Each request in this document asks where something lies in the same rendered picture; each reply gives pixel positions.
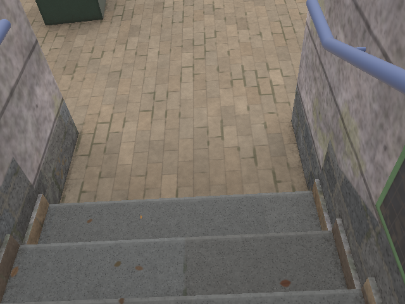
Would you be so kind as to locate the stairs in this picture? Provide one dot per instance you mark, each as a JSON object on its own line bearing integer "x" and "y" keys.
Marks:
{"x": 265, "y": 248}

